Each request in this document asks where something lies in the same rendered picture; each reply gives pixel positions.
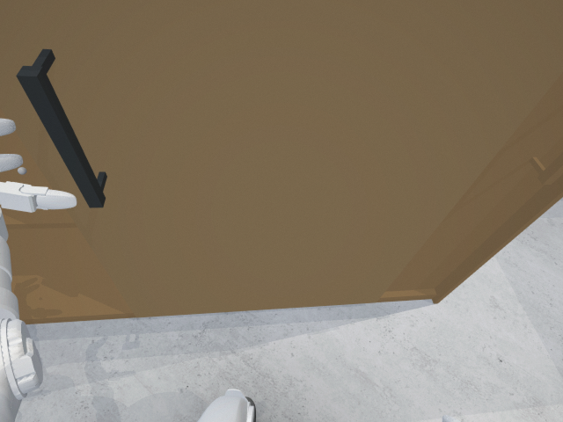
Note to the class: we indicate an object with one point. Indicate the handle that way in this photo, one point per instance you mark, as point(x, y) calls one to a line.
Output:
point(41, 93)
point(552, 172)

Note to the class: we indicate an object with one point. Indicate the robot left hand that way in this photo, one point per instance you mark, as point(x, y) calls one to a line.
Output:
point(23, 197)

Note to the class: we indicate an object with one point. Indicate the robot left shin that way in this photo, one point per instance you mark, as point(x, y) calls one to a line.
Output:
point(236, 393)

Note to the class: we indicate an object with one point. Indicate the wardrobe door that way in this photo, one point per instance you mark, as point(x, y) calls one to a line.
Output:
point(274, 154)
point(499, 191)

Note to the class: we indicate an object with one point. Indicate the robot left forearm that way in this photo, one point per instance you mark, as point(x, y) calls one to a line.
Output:
point(8, 301)

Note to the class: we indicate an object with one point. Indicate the left robot thigh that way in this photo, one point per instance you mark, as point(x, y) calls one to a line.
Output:
point(228, 409)

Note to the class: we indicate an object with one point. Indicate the left robot upper arm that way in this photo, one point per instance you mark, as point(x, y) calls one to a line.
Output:
point(20, 367)

